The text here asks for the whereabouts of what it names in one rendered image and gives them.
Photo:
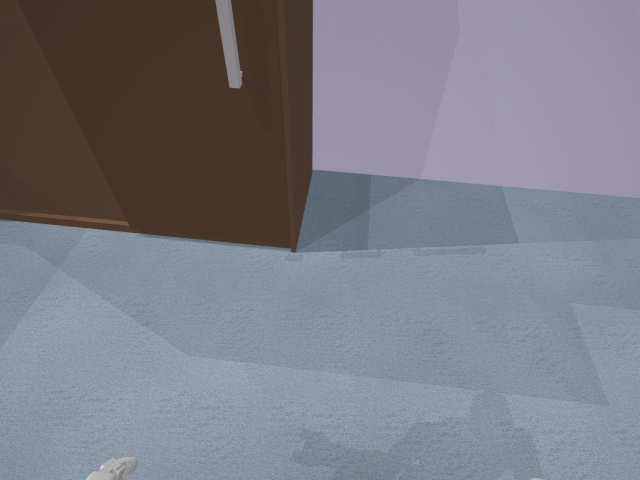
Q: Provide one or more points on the handle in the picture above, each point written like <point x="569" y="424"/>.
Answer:
<point x="228" y="36"/>

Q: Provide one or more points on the wardrobe door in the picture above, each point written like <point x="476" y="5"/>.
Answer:
<point x="46" y="163"/>
<point x="147" y="83"/>

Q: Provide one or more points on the left robot hand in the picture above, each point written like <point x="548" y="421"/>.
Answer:
<point x="115" y="469"/>

